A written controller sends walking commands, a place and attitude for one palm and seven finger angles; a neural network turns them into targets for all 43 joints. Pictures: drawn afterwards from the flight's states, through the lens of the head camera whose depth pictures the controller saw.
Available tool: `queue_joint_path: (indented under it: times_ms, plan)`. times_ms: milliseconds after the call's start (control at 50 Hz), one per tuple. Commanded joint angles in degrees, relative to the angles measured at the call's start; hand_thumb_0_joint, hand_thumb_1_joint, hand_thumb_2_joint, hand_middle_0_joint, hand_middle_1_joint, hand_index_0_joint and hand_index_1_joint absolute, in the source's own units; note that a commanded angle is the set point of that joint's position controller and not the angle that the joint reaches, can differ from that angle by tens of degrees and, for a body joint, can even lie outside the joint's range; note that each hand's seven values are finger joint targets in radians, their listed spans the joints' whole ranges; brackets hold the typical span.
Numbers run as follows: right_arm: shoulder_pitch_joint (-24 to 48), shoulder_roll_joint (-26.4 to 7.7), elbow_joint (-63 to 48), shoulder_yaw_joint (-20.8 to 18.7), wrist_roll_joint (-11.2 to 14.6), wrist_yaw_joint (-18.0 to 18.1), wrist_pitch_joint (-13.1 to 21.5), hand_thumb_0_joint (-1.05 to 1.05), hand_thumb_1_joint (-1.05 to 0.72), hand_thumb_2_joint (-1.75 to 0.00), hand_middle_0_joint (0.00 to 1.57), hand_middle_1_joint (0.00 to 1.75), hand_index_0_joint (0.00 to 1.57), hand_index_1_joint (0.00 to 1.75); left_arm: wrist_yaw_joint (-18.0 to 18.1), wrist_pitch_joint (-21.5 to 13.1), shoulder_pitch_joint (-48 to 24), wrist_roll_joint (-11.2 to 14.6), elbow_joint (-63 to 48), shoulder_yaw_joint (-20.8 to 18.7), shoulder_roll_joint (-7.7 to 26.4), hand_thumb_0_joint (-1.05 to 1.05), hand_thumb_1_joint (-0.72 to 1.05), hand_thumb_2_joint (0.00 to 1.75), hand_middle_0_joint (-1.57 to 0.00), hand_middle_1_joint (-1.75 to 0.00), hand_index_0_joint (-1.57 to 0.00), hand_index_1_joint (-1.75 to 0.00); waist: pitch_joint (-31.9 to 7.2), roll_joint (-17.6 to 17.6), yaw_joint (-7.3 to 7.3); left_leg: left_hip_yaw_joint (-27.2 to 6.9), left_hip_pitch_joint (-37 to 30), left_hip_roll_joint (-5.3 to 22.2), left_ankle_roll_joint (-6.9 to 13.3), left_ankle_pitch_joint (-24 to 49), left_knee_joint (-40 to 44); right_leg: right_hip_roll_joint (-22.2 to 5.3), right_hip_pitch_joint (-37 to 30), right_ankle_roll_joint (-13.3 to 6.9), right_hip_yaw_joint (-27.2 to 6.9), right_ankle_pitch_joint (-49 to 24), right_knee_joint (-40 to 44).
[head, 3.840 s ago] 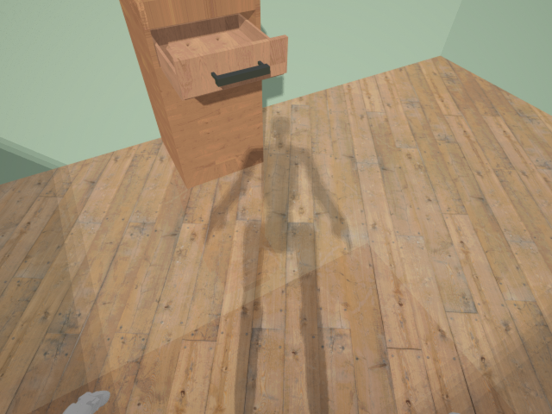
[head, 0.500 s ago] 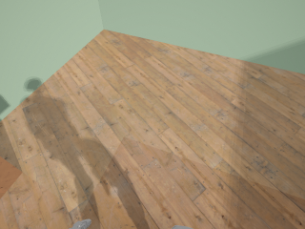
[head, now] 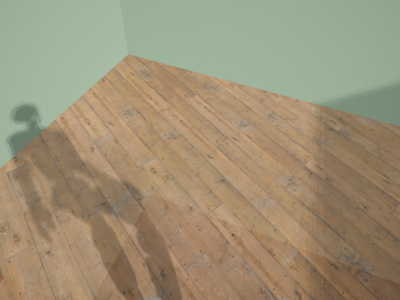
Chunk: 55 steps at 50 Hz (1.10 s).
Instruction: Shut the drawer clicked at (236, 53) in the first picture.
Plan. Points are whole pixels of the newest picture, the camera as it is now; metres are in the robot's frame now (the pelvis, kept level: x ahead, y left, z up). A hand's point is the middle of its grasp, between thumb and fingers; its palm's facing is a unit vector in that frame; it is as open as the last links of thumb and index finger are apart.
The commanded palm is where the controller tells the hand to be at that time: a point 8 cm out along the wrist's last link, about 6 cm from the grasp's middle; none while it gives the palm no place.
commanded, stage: turn to face it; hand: left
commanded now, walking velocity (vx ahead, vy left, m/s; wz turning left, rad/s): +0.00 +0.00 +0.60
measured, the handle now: out of the picture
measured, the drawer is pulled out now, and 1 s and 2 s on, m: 0.25 0.25 0.25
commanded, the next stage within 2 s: none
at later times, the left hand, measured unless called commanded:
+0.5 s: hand out of the picture +0.08 +0.16 -0.13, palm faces +0.32 -0.91 -0.27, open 7.4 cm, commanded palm none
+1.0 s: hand out of the picture -0.07 +0.22 -0.17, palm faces +0.62 -0.75 -0.24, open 7.4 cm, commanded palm none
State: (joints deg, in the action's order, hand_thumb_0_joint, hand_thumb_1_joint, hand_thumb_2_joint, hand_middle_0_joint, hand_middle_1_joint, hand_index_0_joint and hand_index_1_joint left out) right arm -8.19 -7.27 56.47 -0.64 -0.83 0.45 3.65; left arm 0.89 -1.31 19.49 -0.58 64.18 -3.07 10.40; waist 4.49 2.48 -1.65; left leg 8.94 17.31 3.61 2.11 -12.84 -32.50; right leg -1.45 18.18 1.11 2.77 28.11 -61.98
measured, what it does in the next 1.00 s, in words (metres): steps on the spot, turning left: right foot, then left foot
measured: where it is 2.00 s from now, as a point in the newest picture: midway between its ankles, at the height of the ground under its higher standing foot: outside the picture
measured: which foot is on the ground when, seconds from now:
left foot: down 0.00-0.32, up 0.34-0.76, down 0.78-1.00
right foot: up 0.00-0.30, down 0.32-0.78, up 0.80-1.00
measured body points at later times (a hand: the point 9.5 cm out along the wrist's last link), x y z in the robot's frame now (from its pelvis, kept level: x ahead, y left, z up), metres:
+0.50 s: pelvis +0.04 -0.05 +0.01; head +0.07 -0.07 +0.46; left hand +0.06 +0.21 -0.11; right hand +0.14 -0.28 -0.15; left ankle -0.01 +0.08 -0.64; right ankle +0.07 -0.15 -0.73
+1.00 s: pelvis +0.01 +0.00 +0.01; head +0.02 +0.05 +0.46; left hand -0.11 +0.26 -0.15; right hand +0.25 -0.14 -0.11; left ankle -0.02 +0.08 -0.73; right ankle +0.09 -0.15 -0.64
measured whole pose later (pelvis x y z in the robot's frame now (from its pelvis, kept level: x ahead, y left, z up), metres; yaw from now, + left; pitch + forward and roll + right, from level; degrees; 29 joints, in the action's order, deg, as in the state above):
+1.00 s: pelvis +0.01 +0.00 +0.01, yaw +35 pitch +0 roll -2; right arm -7.5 -12.2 50.7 -2.8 -0.6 -0.6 -1.5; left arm 0.2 3.5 12.0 -0.9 53.1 -5.3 16.2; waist 4.9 2.1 -1.1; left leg 1.8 15.6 -0.1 3.2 -13.5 -28.8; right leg -6.5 28.7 6.3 1.8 20.8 -64.9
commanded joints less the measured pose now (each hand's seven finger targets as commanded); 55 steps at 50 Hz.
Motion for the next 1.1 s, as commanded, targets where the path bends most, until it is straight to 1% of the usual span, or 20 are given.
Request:
queue_joint_path:
  times_ms: [0,140,200,260,280,300,320,340,360,380,420,640,680,720,740,760,780,880,940,1080]
  plan:
    - [-5.6,-9.3,0.5,-2.1,0.1,1.1,-0.6,0.00,-0.90,-0.90,0.20,0.30,0.20,0.30,0.2,0.6,1.1,-0.2,-4.9,-0.5,1.3,0.00,0.90,0.90,-0.20,-0.30,-0.20,-0.30,-2.8,-12.1,0.29,-13.0,-1.8,12.2,6.9,32.6,15.3,-3.4,3.9,1.9,-0.9,-4.2,2.2]
    - [-5.4,-12.6,-2.2,-4.7,-0.5,0.4,-3.1,0.00,-0.90,-0.90,0.20,0.30,0.20,0.30,0.3,2.4,-6.0,-0.5,-10.4,-2.0,2.4,0.00,0.90,0.90,-0.20,-0.30,-0.20,-0.30,-4.7,-10.9,1.87,-19.3,-0.2,10.5,7.4,7.7,17.2,-2.2,4.9,2.8,-0.3,-7.3,11.9]
    - [-5.4,-13.7,-3.0,-5.4,-0.8,0.3,-3.9,0.00,-0.90,-0.90,0.20,0.30,0.20,0.30,0.5,2.1,-7.4,-0.2,-12.2,-2.0,2.6,0.00,0.90,0.90,-0.20,-0.30,-0.20,-0.30,-5.9,-12.2,2.23,-22.9,-1.3,9.9,7.4,10.2,14.4,-0.5,1.5,2.6,0.2,-6.1,19.4]
    - [-4.5,-13.8,-4.0,-5.9,-0.3,0.2,-4.3,0.00,-0.90,-0.90,0.20,0.30,0.20,0.30,0.8,1.2,-4.7,0.1,-12.6,-2.4,3.7,0.00,0.90,0.90,-0.20,-0.30,-0.20,-0.30,-7.5,-10.0,0.21,-23.2,2.1,7.2,4.8,14.0,7.9,0.1,-8.5,2.3,0.4,-14.4,34.5]
    - [-4.8,-12.0,-4.6,-5.7,0.2,-0.1,-4.3,0.00,-0.90,-0.90,0.20,0.30,0.20,0.30,1.1,0.7,-2.8,-0.1,-12.6,-2.8,6.4,0.00,0.90,0.90,-0.20,-0.30,-0.20,-0.30,-8.8,-4.4,-0.69,-20.7,7.8,3.9,1.7,7.4,2.7,-5.0,-16.5,1.4,-4.0,-18.0,42.1]
    - [-5.4,-7.5,-6.0,-5.0,0.5,-0.4,-4.4,0.00,-0.90,-0.90,0.20,0.30,0.20,0.30,1.6,0.3,-1.4,-1.1,-12.8,-3.9,12.7,0.00,0.90,0.90,-0.20,-0.30,-0.20,-0.30,-9.2,13.8,-1.21,-9.4,18.4,-5.1,-3.6,-12.8,-10.9,-21.0,-22.5,-3.4,-18.1,-23.3,47.4]
    - [-4.0,-9.5,-7.0,-5.6,-0.2,-0.2,-4.7,0.00,-0.90,-0.90,0.20,0.30,0.20,0.30,1.5,0.7,-1.5,-0.7,-13.9,-3.7,14.6,0.00,0.90,0.90,-0.20,-0.30,-0.20,-0.30,-8.1,13.9,-1.52,-9.5,18.5,-4.5,-4.3,-22.5,-23.0,-28.4,-14.7,-8.5,-20.9,-28.9,47.0]
    - [-4.5,-9.9,-7.2,-6.1,-0.2,-0.5,-5.2,0.00,-0.90,-0.90,0.20,0.30,0.20,0.30,1.6,1.0,-5.0,-0.8,-15.2,-3.3,13.0,0.00,0.90,0.90,-0.20,-0.30,-0.20,-0.30,-6.0,6.4,0.23,-11.1,17.2,-3.4,-4.2,-19.5,-30.5,-26.9,-9.6,-10.1,-16.0,-27.9,47.0]
    - [-4.6,-9.6,-5.6,-6.1,-0.4,-0.8,-6.1,0.00,-0.90,-0.90,0.20,0.30,0.20,0.30,1.7,0.6,-8.6,-0.6,-15.6,-3.1,10.6,0.00,0.90,0.90,-0.20,-0.30,-0.20,-0.30,-3.9,8.9,1.80,-11.4,17.3,-1.4,-4.6,-16.4,-34.0,-23.1,-7.0,-8.4,-12.1,-25.9,47.1]
    - [-5.5,-9.6,-4.5,-6.0,-0.5,-1.1,-6.4,0.00,-0.90,-0.90,0.20,0.30,0.20,0.30,1.5,0.6,-10.7,-0.6,-16.1,-2.3,9.3,0.00,0.90,0.90,-0.20,-0.30,-0.20,-0.30,-2.7,7.0,2.98,-9.9,17.4,-0.9,-5.3,-12.8,-36.8,-19.9,-7.1,-7.5,-7.9,-27.9,45.5]
    - [-6.6,-9.0,-4.1,-5.8,-0.5,-1.5,-6.5,0.00,-0.90,-0.90,0.20,0.30,0.20,0.30,1.3,0.3,-9.7,-0.4,-16.2,-1.7,7.8,0.00,0.90,0.90,-0.20,-0.30,-0.20,-0.30,-2.6,7.1,3.17,-8.5,17.8,-0.8,-6.2,-8.8,-38.1,-17.1,-8.9,-6.3,-1.7,-33.8,43.6]
    - [4.1,-8.9,-8.8,-4.2,0.2,-2.2,-6.2,0.00,-0.90,-0.90,0.20,0.30,0.20,0.30,1.1,1.2,-3.2,-1.3,-14.6,-2.9,12.7,0.00,0.90,0.90,-0.20,-0.30,-0.20,-0.30,-4.7,10.0,-1.26,-2.4,9.1,-0.4,-6.0,-12.4,-14.1,-20.9,-14.2,-7.9,4.4,-40.2,38.4]
    - [2.8,-9.3,-9.0,-4.2,0.2,-2.1,-5.8,0.00,-0.90,-0.90,0.20,0.30,0.20,0.30,1.0,1.5,-3.5,-1.3,-14.6,-3.4,13.7,0.00,0.90,0.90,-0.20,-0.30,-0.20,-0.30,-6.2,10.6,-0.73,-1.2,5.2,-1.0,-5.2,-10.4,-7.5,-21.1,-14.0,-6.8,5.7,-40.8,35.3]
    - [-2.3,-12.1,-8.2,-4.8,-0.1,-2.0,-5.2,0.00,-0.90,-0.90,0.20,0.30,0.20,0.30,0.6,1.9,-4.2,-0.6,-14.7,-3.5,13.8,0.00,0.90,0.90,-0.20,-0.30,-0.20,-0.30,-9.3,6.2,2.34,-1.0,-6.0,-1.5,-4.4,1.1,4.6,-19.1,-9.5,-3.0,9.5,-35.9,26.4]
    - [-6.4,-17.4,-7.6,-6.2,-0.3,-1.8,-4.6,0.00,-0.90,-0.90,0.20,0.30,0.20,0.30,0.3,2.1,-4.0,-0.2,-15.6,-3.3,11.6,0.00,0.90,0.90,-0.20,-0.30,-0.20,-0.30,-12.6,-7.1,4.72,-11.9,-17.6,6.2,-1.1,12.9,9.8,-14.8,1.2,0.8,10.6,-23.5,13.9]
    - [-10.6,-23.9,-7.2,-7.8,-0.1,-1.2,-4.4,0.00,-0.90,-0.90,0.20,0.30,0.20,0.30,0.0,2.3,-7.3,0.0,-18.7,-2.1,7.7,0.00,0.90,0.90,-0.20,-0.30,-0.20,-0.30,-12.6,-23.4,7.55,-30.9,-21.9,21.1,6.9,38.4,11.5,-6.7,16.5,5.3,8.6,10.7,1.3]
    - [-12.4,-23.8,-5.6,-7.5,0.1,-0.9,-4.8,0.00,-0.90,-0.90,0.20,0.30,0.20,0.30,0.4,3.0,-9.6,-0.5,-19.4,-2.1,9.1,0.00,0.90,0.90,-0.20,-0.30,-0.20,-0.30,-13.3,-15.9,7.58,-27.6,-19.9,23.1,10.7,39.5,10.0,-7.3,16.7,4.2,1.8,10.3,-4.3]
    - [-0.1,-17.3,-9.0,-5.4,-0.1,0.1,-4.0,0.00,-0.90,-0.90,0.20,0.30,0.20,0.30,-0.4,3.3,-7.0,-0.5,-15.5,-2.9,9.2,0.00,0.90,0.90,-0.20,-0.30,-0.20,-0.30,-7.2,-11.4,2.14,-18.2,-9.9,10.2,5.6,24.6,12.2,-6.1,14.5,4.7,-1.7,-6.5,-6.8]
    - [-0.7,-17.1,-9.0,-5.3,0.1,0.0,-3.9,0.00,-0.90,-0.90,0.20,0.30,0.20,0.30,-0.3,3.6,-6.4,-0.5,-15.2,-2.9,9.5,0.00,0.90,0.90,-0.20,-0.30,-0.20,-0.30,-7.2,-10.3,1.83,-18.9,-9.0,9.0,5.8,19.6,13.8,-5.3,13.1,5.2,-2.2,-9.0,-3.6]
    - [-4.5,-17.5,-8.1,-6.2,-0.5,-0.1,-4.6,0.00,-0.90,-0.90,0.20,0.30,0.20,0.30,0.3,3.4,-12.4,-0.1,-18.3,-2.5,8.5,0.00,0.90,0.90,-0.20,-0.30,-0.20,-0.30,-6.3,-10.1,3.98,-28.2,-9.4,9.9,8.5,15.2,13.7,-3.2,11.4,5.0,-3.4,-4.1,8.4]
